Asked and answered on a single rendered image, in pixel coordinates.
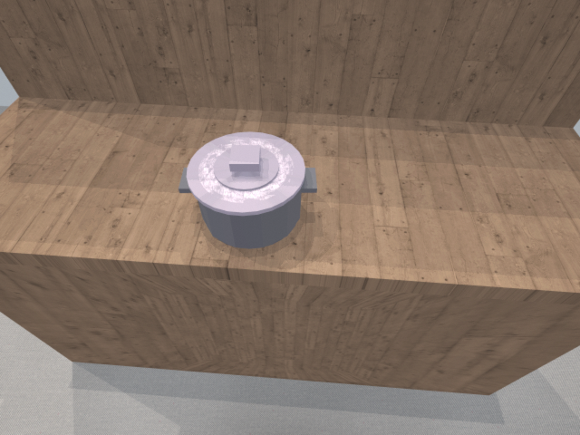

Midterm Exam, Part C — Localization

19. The table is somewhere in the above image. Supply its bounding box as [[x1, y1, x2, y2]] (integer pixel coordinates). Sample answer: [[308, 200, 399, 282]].
[[0, 0, 580, 395]]

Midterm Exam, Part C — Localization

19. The knob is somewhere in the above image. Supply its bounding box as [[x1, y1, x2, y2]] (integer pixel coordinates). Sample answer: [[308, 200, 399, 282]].
[[229, 145, 261, 171]]

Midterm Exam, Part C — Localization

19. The pot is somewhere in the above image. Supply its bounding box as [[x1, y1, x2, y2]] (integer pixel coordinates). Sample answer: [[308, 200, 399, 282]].
[[179, 168, 317, 249]]

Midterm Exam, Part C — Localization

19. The lid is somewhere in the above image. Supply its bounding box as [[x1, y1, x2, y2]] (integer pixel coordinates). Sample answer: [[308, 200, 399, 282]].
[[187, 131, 305, 216]]

